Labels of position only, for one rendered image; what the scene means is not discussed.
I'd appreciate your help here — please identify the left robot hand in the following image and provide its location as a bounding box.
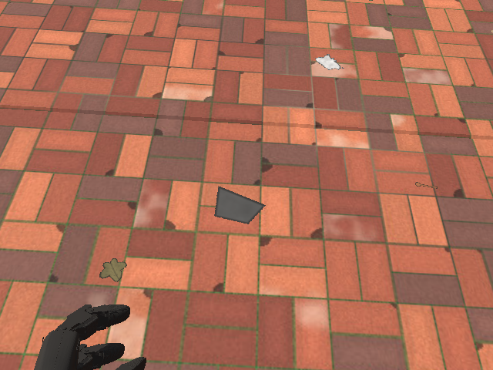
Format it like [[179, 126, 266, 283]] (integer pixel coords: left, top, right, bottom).
[[34, 304, 146, 370]]

